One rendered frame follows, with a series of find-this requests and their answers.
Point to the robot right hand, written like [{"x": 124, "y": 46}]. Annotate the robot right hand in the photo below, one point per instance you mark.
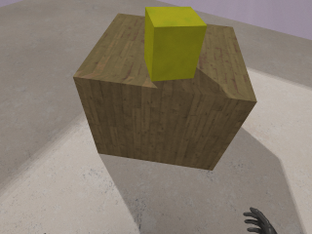
[{"x": 262, "y": 222}]

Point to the pedestal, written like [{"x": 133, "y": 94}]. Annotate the pedestal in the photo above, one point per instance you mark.
[{"x": 183, "y": 122}]

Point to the carton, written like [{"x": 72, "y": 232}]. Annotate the carton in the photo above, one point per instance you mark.
[{"x": 173, "y": 39}]

